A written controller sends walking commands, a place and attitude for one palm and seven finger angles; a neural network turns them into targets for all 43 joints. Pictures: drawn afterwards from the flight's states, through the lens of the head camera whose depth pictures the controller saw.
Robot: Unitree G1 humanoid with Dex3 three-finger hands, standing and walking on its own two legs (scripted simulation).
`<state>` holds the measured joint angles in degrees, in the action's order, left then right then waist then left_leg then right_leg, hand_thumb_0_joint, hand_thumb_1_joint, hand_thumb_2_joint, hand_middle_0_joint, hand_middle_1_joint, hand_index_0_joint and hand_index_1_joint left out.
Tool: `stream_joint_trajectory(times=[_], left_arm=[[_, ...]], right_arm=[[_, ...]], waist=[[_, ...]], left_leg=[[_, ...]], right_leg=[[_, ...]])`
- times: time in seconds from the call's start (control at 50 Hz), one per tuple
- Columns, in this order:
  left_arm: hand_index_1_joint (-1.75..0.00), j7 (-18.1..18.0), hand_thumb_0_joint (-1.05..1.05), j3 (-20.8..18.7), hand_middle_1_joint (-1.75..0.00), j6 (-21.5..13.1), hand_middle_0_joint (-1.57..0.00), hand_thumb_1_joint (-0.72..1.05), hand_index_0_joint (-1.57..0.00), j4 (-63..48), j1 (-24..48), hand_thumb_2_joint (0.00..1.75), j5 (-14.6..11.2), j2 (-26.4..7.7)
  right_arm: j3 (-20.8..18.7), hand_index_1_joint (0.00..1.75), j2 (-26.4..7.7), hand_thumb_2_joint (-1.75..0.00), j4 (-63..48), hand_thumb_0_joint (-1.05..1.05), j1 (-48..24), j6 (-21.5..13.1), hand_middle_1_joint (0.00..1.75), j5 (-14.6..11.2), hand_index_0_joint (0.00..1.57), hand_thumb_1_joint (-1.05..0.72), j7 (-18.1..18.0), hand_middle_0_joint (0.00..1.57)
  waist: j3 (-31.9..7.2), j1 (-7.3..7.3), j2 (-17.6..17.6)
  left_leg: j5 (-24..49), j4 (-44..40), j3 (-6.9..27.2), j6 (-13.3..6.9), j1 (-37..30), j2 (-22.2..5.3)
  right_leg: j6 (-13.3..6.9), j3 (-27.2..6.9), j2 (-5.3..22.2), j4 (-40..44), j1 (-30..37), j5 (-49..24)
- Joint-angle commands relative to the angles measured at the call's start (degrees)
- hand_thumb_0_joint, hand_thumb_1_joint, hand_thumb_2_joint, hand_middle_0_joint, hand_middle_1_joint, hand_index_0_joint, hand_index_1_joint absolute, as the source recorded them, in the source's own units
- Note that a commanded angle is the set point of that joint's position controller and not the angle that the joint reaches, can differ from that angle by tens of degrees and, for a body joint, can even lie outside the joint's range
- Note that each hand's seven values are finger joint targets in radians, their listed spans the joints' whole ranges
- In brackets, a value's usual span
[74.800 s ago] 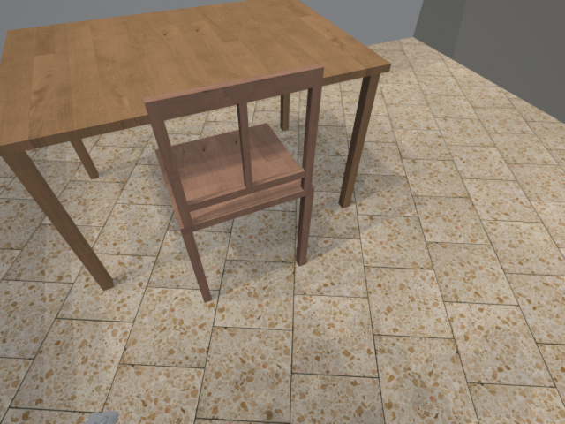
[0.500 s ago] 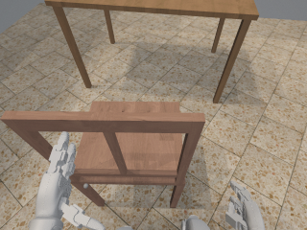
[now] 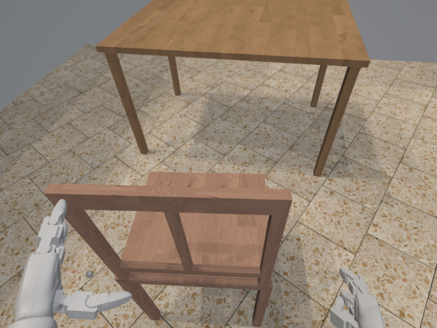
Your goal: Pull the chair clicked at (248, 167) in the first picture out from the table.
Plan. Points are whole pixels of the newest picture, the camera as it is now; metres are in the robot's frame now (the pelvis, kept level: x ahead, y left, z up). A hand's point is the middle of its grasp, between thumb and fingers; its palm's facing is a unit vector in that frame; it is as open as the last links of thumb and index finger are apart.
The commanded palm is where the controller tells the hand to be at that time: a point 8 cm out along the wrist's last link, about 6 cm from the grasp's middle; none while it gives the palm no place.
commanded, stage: draw the hand back to the body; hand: left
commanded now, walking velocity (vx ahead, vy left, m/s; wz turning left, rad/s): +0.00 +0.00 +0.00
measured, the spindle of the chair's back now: (180, 242) +0.31 +0.12 -0.06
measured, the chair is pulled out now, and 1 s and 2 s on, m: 0.66 0.66 0.66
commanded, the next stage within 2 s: step back with the hand held close in 0.82 s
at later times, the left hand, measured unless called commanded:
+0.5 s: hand (20, 215) +0.20 +0.27 +0.20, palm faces +0.51 -0.74 -0.44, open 8.7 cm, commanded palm +0.16 +0.31 +0.20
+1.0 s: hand (28, 220) +0.20 +0.26 +0.19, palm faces +0.47 -0.78 -0.42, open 7.4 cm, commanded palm +0.15 +0.30 +0.20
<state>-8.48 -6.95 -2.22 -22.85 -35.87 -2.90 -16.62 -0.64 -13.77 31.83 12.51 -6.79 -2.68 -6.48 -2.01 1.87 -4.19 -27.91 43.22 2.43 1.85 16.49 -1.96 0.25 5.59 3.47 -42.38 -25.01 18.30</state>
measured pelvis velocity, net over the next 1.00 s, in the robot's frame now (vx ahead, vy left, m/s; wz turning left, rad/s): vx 0.00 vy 0.00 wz -0.03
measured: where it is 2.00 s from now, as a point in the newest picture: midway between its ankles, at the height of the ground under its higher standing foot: outside the picture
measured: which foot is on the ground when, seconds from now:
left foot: down 0.00-1.00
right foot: down 0.00-1.00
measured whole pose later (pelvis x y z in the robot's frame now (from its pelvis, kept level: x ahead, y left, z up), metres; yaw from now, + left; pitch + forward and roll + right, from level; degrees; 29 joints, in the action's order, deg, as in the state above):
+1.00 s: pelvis +0.00 +0.00 +0.02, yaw -2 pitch -3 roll -1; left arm -8.6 -20.7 -6.1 -23.3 -26.5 -3.2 -18.4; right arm -0.4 -13.0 36.7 9.0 -6.4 -2.0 -4.1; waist 2.7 3.7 -5.2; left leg -20.7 27.5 0.2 1.4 3.4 -2.4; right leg 0.6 4.2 2.2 -27.5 -12.8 11.2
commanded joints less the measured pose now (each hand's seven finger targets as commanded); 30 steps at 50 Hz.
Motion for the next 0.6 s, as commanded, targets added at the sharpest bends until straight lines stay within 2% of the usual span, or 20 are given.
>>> stream_joint_trajectory(times=[0.0,0.06,0.08,0.16,0.18,0.2,0.26,0.28,0.32,0.34,0.36,0.38,0.42,0.48,0.52,0.56,0.58], left_arm=[[-0.14,-3.23,0.00,-9.30,-0.14,-4.27,-0.10,0.14,-0.10,-14.67,7.40,0.53,0.63,-9.64],[-0.16,-2.85,0.00,-9.55,-0.16,-4.31,-0.11,0.25,-0.11,-11.19,6.75,0.58,0.44,-7.92],[-0.17,-2.75,0.00,-10.42,-0.17,-4.34,-0.12,0.28,-0.12,-10.78,6.90,0.60,0.56,-8.35],[-0.20,-2.33,0.00,-12.86,-0.20,-5.17,-0.13,0.43,-0.13,-11.84,6.80,0.67,0.41,-9.40],[-0.21,-2.31,0.00,-13.84,-0.21,-5.07,-0.14,0.47,-0.14,-11.33,7.20,0.69,0.35,-10.12],[-0.22,-2.27,0.00,-14.00,-0.22,-5.46,-0.15,0.50,-0.15,-12.53,7.90,0.71,0.37,-10.09],[-0.24,-2.59,0.00,-17.35,-0.24,-6.17,-0.16,0.61,-0.16,-15.50,9.02,0.76,0.41,-12.77],[-0.25,-2.65,0.00,-18.55,-0.25,-6.01,-0.16,0.65,-0.16,-15.75,9.91,0.78,0.33,-13.80],[-0.26,-2.92,0.00,-19.63,-0.26,-6.16,-0.18,0.72,-0.18,-15.78,10.28,0.81,0.28,-14.03],[-0.27,-2.83,0.00,-19.48,-0.27,-6.33,-0.18,0.75,-0.18,-15.63,10.66,0.83,0.26,-13.37],[-0.28,-2.94,0.00,-20.36,-0.28,-6.38,-0.19,0.79,-0.19,-15.74,11.36,0.85,0.13,-14.11],[-0.29,-2.92,0.00,-21.14,-0.29,-6.31,-0.19,0.83,-0.19,-15.56,12.00,0.87,0.22,-14.70],[-0.30,-2.98,0.00,-21.82,-0.30,-6.55,-0.20,0.90,-0.20,-14.17,12.80,0.90,-0.13,-14.45],[-0.30,-2.06,0.00,-18.55,-0.30,-5.95,-0.20,0.90,-0.20,-8.28,9.71,0.90,-0.18,-9.80],[-0.30,-1.67,0.00,-18.05,-0.30,-6.16,-0.20,0.90,-0.20,-7.53,9.22,0.90,-0.58,-9.62],[-0.30,-1.65,0.00,-18.87,-0.30,-6.70,-0.20,0.90,-0.20,-9.75,10.30,0.90,-0.38,-11.26],[-0.30,-1.72,0.00,-19.72,-0.30,-6.91,-0.20,0.90,-0.20,-11.62,11.19,0.90,-0.30,-12.61]], right_arm=[[-0.84,0.30,-4.64,-0.90,-8.17,0.00,-7.12,-3.74,0.30,0.24,0.20,-0.90,-0.45,0.20],[-0.94,0.30,-4.59,-0.90,-7.25,0.00,-7.69,-3.30,0.30,0.39,0.20,-0.90,0.04,0.20],[-1.06,0.30,-4.78,-0.90,-7.02,0.00,-8.02,-3.29,0.30,0.31,0.20,-0.90,0.23,0.20],[-1.46,0.30,-4.76,-0.90,-6.65,0.00,-8.64,-2.98,0.30,0.84,0.20,-0.90,0.83,0.20],[-1.36,0.30,-4.86,-0.90,-6.26,0.00,-8.94,-2.91,0.30,0.80,0.20,-0.90,0.96,0.20],[-1.21,0.30,-4.55,-0.90,-6.23,0.00,-8.83,-3.08,0.30,0.86,0.20,-0.90,1.08,0.20],[-1.32,0.30,-4.61,-0.90,-5.75,0.00,-8.94,-3.49,0.30,1.13,0.20,-0.90,1.23,0.20],[-1.22,0.30,-4.65,-0.90,-5.37,0.00,-9.34,-3.55,0.30,1.09,0.20,-0.90,1.24,0.20],[-1.18,0.30,-4.53,-0.90,-4.88,0.00,-9.20,-3.70,0.30,1.16,0.20,-0.90,1.20,0.20],[-1.14,0.30,-4.40,-0.90,-4.65,0.00,-9.22,-3.77,0.30,1.10,0.20,-0.90,1.29,0.20],[-1.30,0.30,-4.65,-0.90,-4.47,0.00,-9.16,-3.78,0.30,1.07,0.20,-0.90,1.28,0.20],[-1.36,0.30,-4.72,-0.90,-4.09,0.00,-9.55,-3.80,0.30,0.97,0.20,-0.90,1.28,0.20],[-1.48,0.30,-4.79,-0.90,-3.62,0.00,-9.45,-3.63,0.30,0.98,0.20,-0.90,1.26,0.20],[-2.06,0.30,-4.95,-0.90,-3.05,0.00,-9.79,-2.82,0.30,0.76,0.20,-0.90,1.59,0.20],[-2.44,0.30,-5.33,-0.90,-3.12,0.00,-9.80,-2.07,0.30,0.79,0.20,-0.90,1.73,0.20],[-2.59,0.30,-5.42,-0.90,-3.58,0.00,-10.03,-1.99,0.30,0.89,0.20,-0.90,1.77,0.20],[-2.44,0.30,-5.49,-0.90,-3.71,0.00,-10.51,-2.14,0.30,0.85,0.20,-0.90,1.85,0.20]], waist=[[-1.27,-0.10,-0.55],[1.52,0.29,0.74],[1.69,0.52,1.38],[-0.73,1.12,4.12],[0.22,1.26,2.28],[-0.30,1.21,2.59],[-3.05,1.69,0.74],[-2.58,1.72,-0.20],[-2.42,1.70,-0.91],[-2.41,1.69,-0.53],[-2.73,1.63,0.03],[-2.03,1.71,-1.33],[-0.77,1.61,-0.75],[1.75,1.26,3.54],[1.65,1.33,4.75],[-0.13,1.59,4.51],[-0.67,1.74,0.89]], left_leg=[[15.34,-11.82,-0.85,-1.99,3.19,0.70],[15.71,-13.67,-1.01,-2.02,2.03,0.43],[16.68,-14.23,-0.75,-1.98,1.93,0.51],[19.87,-15.77,-1.38,-2.41,-0.93,0.22],[20.05,-16.28,-1.20,-2.20,-0.54,0.28],[20.50,-16.85,-1.27,-2.27,-1.36,0.22],[24.38,-17.46,-1.48,-2.31,-3.86,-0.09],[24.52,-17.78,-1.36,-2.08,-3.73,-0.06],[25.47,-18.25,-1.59,-2.10,-4.52,-0.18],[25.92,-18.56,-1.64,-2.08,-4.99,-0.29],[25.90,-18.73,-1.69,-2.14,-5.34,-0.32],[25.92,-19.03,-1.67,-2.00,-5.22,-0.33],[25.07,-19.56,-1.86,-2.10,-5.28,-0.38],[24.83,-19.89,-1.97,-2.29,-4.34,-0.61],[24.31,-20.02,-2.02,-2.62,-4.51,-0.61],[23.72,-20.19,-2.15,-2.84,-5.19,-0.49],[23.46,-20.40,-2.12,-2.62,-5.14,-0.27]], right_leg=[[-1.81,-1.99,0.44,10.11,12.67,-8.03],[-1.68,-1.93,0.11,11.76,13.09,-8.07],[-1.94,-2.01,-0.10,12.17,14.07,-9.12],[-1.60,-2.03,-0.08,13.14,17.03,-12.63],[-1.88,-2.41,-0.20,13.60,17.48,-12.78],[-1.79,-2.25,-0.11,13.88,17.94,-13.30],[-1.93,-2.38,0.06,14.29,20.19,-16.87],[-2.08,-2.56,-0.09,14.71,20.64,-16.97],[-2.05,-2.46,-0.02,15.12,21.04,-17.83],[-1.99,-2.30,-0.01,15.53,21.12,-17.83],[-1.92,-2.32,-0.02,15.68,21.39,-17.90],[-2.10,-2.62,-0.20,16.11,21.45,-17.83],[-1.94,-2.39,-0.19,16.49,21.05,-17.11],[-1.77,-1.91,-0.39,17.19,19.99,-16.66],[-1.58,-2.10,-0.33,17.24,19.97,-16.54],[-1.46,-2.27,-0.18,17.31,20.55,-16.11],[-1.68,-2.63,-0.07,17.40,21.16,-15.85]])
